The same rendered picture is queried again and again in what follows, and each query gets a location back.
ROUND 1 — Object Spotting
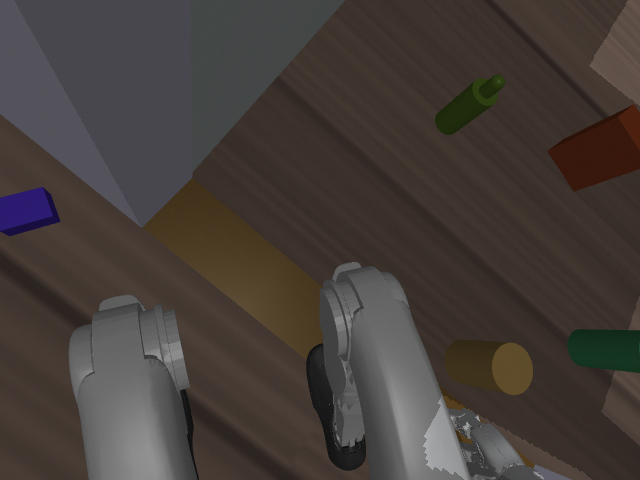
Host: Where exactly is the right robot foot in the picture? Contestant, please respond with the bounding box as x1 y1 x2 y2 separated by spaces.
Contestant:
306 343 366 471

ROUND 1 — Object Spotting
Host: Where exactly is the left robot foot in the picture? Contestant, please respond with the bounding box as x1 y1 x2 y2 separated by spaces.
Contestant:
180 389 199 480

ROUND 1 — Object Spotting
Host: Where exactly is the right robot hand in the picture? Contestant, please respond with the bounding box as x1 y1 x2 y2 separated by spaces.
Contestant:
447 408 526 480

